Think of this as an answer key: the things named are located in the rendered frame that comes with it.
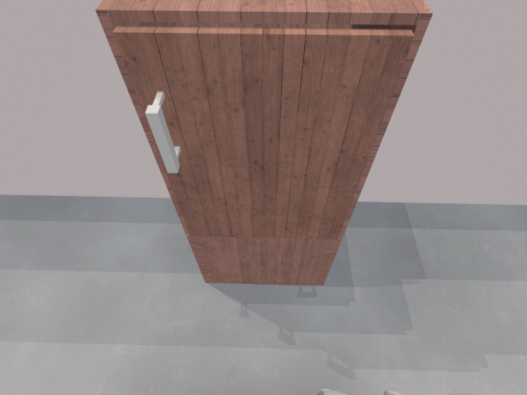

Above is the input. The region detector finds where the handle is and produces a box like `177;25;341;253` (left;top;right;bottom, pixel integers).
145;91;180;173

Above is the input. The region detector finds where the cupboard door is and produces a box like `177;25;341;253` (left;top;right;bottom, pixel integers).
113;26;415;239

